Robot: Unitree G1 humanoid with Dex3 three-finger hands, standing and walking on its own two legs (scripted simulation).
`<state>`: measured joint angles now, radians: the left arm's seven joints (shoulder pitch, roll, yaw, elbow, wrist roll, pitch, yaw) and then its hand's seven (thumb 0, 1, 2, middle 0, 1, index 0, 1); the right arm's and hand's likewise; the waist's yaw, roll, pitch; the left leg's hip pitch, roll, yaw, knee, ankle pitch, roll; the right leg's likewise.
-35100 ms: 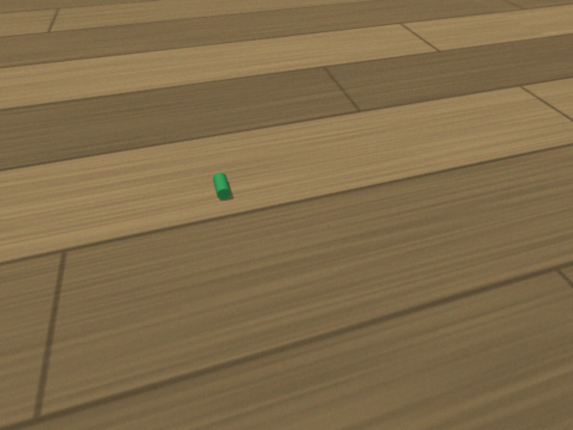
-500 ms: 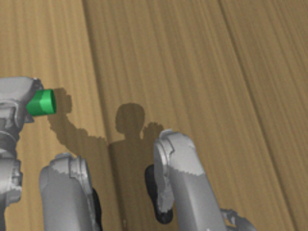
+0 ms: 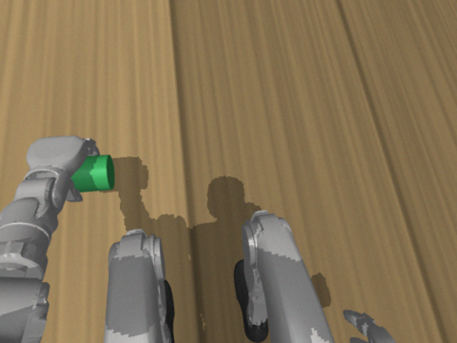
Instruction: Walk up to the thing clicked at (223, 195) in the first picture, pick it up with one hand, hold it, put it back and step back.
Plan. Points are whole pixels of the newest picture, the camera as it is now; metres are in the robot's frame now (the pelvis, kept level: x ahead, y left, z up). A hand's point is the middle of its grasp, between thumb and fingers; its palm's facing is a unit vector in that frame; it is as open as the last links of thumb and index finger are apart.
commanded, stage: lift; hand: left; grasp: from above
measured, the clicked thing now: (76, 174) +0.45 +0.24 -0.16
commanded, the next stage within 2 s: hold in 1.18 s
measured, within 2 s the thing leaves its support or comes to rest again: neither
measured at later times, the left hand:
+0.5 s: hand out of the picture +0.38 +0.24 +0.08, palm faces -0.47 -0.07 -0.88, open 9.7 cm
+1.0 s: hand out of the picture +0.37 +0.23 +0.21, palm faces -0.46 -0.06 -0.89, open 9.8 cm
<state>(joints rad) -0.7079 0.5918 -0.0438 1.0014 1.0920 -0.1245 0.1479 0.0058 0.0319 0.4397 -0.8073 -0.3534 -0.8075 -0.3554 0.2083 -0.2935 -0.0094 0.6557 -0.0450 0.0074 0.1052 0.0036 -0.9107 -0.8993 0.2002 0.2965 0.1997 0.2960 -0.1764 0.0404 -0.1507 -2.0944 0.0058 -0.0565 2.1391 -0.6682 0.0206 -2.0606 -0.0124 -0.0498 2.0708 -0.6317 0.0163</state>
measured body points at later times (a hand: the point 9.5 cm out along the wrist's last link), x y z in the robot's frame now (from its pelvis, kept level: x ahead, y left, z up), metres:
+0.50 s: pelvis +0.02 +0.00 +0.17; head +0.14 +0.02 +0.60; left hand +0.40 +0.24 +0.13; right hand +0.13 -0.27 +0.05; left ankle +0.08 +0.11 -0.38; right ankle +0.10 -0.13 -0.38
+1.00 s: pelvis +0.05 +0.00 +0.29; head +0.12 +0.01 +0.74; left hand +0.39 +0.23 +0.26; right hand +0.14 -0.26 +0.17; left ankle +0.08 +0.11 -0.38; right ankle +0.10 -0.13 -0.38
